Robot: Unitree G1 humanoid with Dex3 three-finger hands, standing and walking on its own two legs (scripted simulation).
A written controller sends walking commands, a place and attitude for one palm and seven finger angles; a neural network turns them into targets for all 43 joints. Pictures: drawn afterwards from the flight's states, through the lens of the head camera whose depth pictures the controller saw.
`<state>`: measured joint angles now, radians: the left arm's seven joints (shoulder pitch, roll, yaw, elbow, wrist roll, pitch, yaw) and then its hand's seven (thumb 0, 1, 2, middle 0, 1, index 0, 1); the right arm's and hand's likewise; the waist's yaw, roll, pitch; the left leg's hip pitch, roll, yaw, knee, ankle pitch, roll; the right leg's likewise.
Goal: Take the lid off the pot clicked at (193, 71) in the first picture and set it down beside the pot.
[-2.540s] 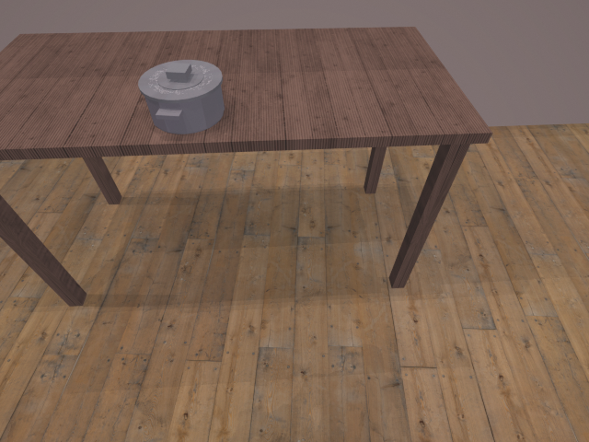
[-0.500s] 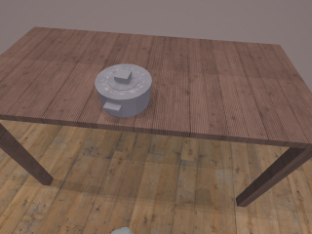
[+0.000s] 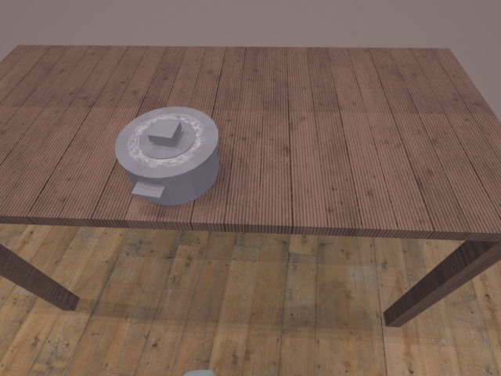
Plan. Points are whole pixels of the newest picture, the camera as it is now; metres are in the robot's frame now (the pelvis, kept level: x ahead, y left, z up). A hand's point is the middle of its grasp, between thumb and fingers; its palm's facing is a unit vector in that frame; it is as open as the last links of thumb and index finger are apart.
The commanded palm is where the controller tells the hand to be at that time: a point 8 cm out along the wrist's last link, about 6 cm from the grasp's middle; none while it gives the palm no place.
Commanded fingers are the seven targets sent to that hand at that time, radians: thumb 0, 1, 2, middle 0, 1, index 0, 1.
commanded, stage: come to a stop and stand still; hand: left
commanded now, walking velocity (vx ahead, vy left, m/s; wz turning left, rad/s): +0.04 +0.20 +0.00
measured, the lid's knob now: (165, 131) +0.49 +0.19 +0.10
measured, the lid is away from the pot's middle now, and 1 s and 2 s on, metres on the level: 0.00 0.00 0.00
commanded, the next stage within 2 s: look again from close up in 0.76 s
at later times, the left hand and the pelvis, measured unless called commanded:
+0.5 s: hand out of the picture -0.01 +0.24 -0.17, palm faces +0.06 -0.98 -0.20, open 7.4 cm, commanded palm none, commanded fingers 0.00 0.90 0.90 -0.20 -0.30 -0.20 -0.30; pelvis -0.03 +0.04 +0.01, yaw +0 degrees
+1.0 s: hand out of the picture -0.04 +0.22 -0.17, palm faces +0.01 -0.98 -0.19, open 7.4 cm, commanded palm none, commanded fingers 0.00 0.90 0.90 -0.20 -0.30 -0.20 -0.30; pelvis -0.05 +0.05 +0.01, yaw +0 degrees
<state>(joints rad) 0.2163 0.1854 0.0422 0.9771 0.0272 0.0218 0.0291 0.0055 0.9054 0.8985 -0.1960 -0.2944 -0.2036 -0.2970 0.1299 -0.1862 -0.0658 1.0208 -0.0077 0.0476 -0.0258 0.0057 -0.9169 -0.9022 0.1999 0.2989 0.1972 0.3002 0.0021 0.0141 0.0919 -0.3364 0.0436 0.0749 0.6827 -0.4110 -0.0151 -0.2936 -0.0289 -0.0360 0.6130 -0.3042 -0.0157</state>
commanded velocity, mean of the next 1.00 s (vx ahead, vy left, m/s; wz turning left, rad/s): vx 0.01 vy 0.02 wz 0.00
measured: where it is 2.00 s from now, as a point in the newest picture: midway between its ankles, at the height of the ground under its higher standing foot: outside the picture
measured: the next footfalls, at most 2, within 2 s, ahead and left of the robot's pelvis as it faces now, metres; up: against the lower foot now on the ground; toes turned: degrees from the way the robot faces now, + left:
left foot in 0.36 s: -0.01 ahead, +0.15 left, +0.00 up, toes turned +1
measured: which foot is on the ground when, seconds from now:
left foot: up 0.00-0.34, down 0.36-1.00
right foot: down 0.00-1.00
